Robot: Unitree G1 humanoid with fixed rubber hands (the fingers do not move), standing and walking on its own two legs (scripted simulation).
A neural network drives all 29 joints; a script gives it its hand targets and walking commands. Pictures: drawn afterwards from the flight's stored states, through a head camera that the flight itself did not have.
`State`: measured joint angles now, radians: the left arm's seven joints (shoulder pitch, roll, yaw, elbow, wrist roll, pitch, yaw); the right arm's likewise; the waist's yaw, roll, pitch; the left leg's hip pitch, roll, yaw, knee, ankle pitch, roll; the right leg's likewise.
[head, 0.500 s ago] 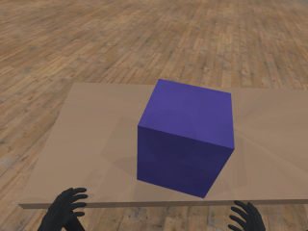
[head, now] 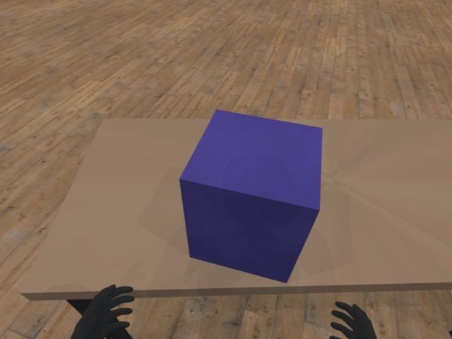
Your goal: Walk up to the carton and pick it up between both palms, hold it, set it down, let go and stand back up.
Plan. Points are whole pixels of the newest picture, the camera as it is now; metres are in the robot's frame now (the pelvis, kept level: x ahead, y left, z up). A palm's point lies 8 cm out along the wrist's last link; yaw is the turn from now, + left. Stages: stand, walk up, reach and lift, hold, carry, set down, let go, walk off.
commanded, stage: set down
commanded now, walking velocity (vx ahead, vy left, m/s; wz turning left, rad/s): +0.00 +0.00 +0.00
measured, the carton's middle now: (251, 196) +0.40 -0.03 +0.04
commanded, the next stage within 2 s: let go in 1.12 s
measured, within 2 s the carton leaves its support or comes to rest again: neither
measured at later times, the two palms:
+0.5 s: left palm out of the picture +0.13 +0.19 -0.06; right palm out of the picture +0.13 -0.23 -0.07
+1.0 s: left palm out of the picture +0.13 +0.18 -0.08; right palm out of the picture +0.13 -0.25 -0.09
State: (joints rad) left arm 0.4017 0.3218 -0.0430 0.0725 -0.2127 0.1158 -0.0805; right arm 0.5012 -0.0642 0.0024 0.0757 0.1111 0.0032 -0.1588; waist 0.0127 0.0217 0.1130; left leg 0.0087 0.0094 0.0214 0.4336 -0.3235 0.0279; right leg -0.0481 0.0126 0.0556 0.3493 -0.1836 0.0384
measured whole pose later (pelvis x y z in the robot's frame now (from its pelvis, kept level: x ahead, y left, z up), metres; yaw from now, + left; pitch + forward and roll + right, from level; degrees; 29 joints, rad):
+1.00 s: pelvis -0.02 -0.05 +0.00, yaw +2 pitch -5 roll +1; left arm 0.18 0.24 -0.05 0.45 -0.09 0.16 0.01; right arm 0.20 -0.09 -0.05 0.65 -0.03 -0.12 -0.04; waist 0.01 -0.03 0.13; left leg -0.07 0.03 0.00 0.41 -0.26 -0.04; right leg -0.17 0.02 0.01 0.45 -0.20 -0.03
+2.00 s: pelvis +0.00 -0.01 +0.00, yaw +2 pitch -4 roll -1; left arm 0.23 0.30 0.04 0.98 0.03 0.00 -0.01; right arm 0.24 -0.31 -0.03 1.04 -0.03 -0.03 0.00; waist 0.01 0.01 0.00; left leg -0.07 -0.01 0.01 0.45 -0.32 0.02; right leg -0.15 -0.02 0.00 0.45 -0.23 0.03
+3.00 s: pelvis -0.03 -0.02 +0.00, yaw +3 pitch -4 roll +0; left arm 0.14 0.28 -0.01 1.16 0.01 -0.01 0.00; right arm 0.13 -0.31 0.00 1.17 -0.01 -0.02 0.01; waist 0.00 0.00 0.08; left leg -0.07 -0.02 0.00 0.36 -0.22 0.01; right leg -0.15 -0.03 0.01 0.36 -0.14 0.03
